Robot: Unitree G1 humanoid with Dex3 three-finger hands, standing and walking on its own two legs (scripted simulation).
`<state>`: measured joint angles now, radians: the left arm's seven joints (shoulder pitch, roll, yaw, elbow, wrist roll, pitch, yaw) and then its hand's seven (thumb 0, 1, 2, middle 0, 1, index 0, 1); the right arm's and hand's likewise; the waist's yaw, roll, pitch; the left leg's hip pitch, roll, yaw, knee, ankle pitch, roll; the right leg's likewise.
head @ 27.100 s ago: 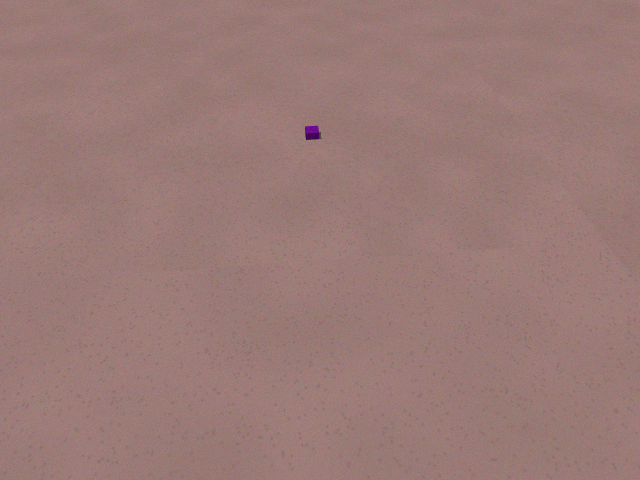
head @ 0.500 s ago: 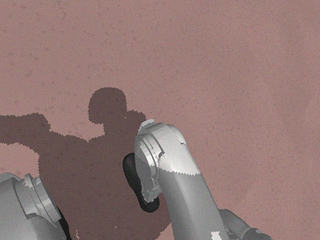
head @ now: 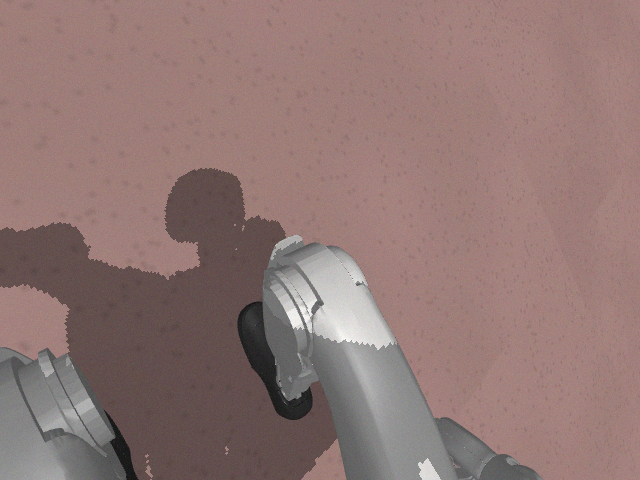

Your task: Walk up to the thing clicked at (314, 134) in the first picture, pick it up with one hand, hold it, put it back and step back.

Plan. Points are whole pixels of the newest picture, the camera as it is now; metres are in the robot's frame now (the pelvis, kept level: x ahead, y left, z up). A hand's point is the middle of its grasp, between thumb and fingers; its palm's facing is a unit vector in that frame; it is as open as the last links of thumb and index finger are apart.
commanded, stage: open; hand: left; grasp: from above
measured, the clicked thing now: out of the picture +0.46 +0.34 -0.29
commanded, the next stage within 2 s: withdraw in 0.66 s
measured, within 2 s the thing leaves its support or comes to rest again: neither
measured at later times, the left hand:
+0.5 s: hand out of the picture +0.45 +0.33 -0.26, palm faces -0.43 -0.20 -0.88, open 13.5 cm
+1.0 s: hand out of the picture +0.48 +0.34 -0.23, palm faces -0.35 -0.16 -0.92, open 14.1 cm
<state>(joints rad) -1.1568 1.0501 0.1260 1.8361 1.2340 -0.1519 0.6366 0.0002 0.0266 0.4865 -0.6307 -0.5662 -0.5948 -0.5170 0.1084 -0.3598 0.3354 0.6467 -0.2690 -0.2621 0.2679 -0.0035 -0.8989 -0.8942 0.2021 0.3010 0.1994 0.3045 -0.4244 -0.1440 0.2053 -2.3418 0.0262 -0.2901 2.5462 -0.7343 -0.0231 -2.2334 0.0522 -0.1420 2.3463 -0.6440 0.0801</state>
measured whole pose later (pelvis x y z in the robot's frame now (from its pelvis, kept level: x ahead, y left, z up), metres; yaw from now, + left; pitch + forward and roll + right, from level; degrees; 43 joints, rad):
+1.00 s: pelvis +0.00 +0.00 +0.01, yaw +0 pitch +31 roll -15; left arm -1.10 1.00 0.12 1.58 1.23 -0.12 0.56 0.00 -0.51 0.98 -0.11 -0.96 -0.10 -0.97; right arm 0.15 -0.35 0.30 0.65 -0.24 -0.24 0.27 0.00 -0.91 -0.90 0.20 0.30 0.20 0.30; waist -0.39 -0.12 0.15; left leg -2.35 0.02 -0.29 2.51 -0.74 -0.03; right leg -2.24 0.04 -0.15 2.32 -0.65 0.06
